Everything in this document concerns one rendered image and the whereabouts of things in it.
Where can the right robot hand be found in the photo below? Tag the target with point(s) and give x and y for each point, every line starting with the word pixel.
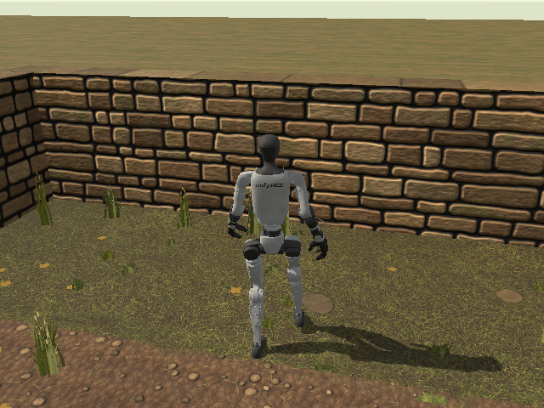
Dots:
pixel 322 246

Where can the left robot thigh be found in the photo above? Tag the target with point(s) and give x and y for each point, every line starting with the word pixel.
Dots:
pixel 254 265

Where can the right robot shin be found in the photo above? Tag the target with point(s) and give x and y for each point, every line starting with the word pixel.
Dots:
pixel 297 293

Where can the robot right upper arm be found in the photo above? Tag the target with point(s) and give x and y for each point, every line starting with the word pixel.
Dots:
pixel 302 195

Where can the left robot forearm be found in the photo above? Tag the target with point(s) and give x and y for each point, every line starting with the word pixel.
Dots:
pixel 233 220

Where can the left robot hand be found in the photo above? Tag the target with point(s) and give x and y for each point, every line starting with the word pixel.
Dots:
pixel 233 234

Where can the right robot forearm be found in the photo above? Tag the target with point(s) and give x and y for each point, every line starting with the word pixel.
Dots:
pixel 314 227

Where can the robot left upper arm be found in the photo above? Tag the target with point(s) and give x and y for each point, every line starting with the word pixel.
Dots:
pixel 244 179

